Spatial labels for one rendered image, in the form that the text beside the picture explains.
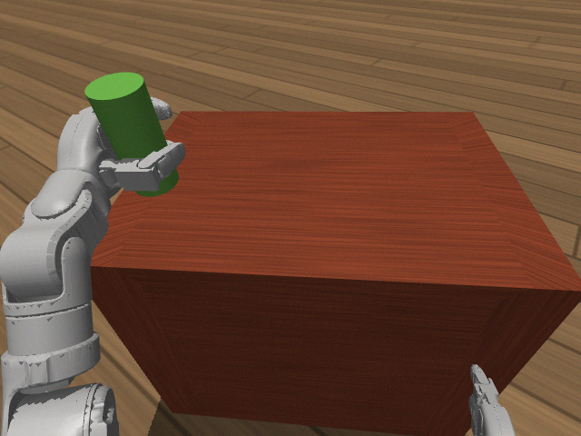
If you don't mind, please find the left robot hand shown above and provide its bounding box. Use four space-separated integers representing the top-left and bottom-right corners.
56 97 186 199

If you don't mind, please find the right robot hand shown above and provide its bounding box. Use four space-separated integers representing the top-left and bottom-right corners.
468 364 516 436

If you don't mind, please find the can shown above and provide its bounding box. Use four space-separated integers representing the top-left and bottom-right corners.
84 72 179 197

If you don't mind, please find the left robot arm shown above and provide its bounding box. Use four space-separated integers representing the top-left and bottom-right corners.
0 169 119 436

